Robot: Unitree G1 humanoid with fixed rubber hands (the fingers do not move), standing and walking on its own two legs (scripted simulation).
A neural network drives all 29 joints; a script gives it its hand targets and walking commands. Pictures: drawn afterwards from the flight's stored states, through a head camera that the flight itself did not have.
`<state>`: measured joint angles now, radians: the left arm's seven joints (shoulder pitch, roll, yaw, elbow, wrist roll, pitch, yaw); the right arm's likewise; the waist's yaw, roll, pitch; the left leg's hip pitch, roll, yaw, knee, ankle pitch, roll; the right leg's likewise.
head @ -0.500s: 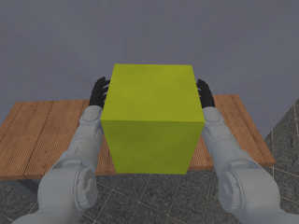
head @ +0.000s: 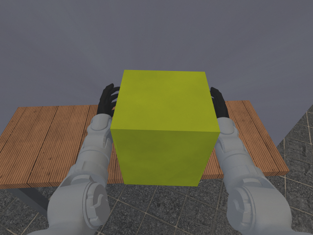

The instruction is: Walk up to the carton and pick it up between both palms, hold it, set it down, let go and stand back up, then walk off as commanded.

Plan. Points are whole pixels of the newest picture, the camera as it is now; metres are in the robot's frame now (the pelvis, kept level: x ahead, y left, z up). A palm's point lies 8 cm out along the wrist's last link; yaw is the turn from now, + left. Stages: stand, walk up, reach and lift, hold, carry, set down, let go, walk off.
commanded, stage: reach and lift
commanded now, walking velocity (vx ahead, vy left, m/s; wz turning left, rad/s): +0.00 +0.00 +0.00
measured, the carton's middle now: (162, 130) +0.40 +0.00 +0.07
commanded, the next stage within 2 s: none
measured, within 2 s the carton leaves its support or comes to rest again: leaves its support in 0.42 s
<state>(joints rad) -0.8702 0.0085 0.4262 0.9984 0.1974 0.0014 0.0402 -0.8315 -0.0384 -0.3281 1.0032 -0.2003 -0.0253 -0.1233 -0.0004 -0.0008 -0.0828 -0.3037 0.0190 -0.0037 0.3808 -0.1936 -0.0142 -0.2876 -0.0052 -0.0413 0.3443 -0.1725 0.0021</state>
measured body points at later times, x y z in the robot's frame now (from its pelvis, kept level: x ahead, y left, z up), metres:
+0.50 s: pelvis -0.01 +0.00 +0.00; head +0.00 +0.01 +0.45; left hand +0.42 +0.15 +0.12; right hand +0.42 -0.16 +0.12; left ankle -0.01 +0.12 -0.75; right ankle -0.01 -0.12 -0.75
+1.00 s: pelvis -0.03 +0.00 +0.00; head -0.04 +0.01 +0.45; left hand +0.40 +0.14 +0.16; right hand +0.39 -0.16 +0.13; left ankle -0.01 +0.12 -0.75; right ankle -0.01 -0.12 -0.75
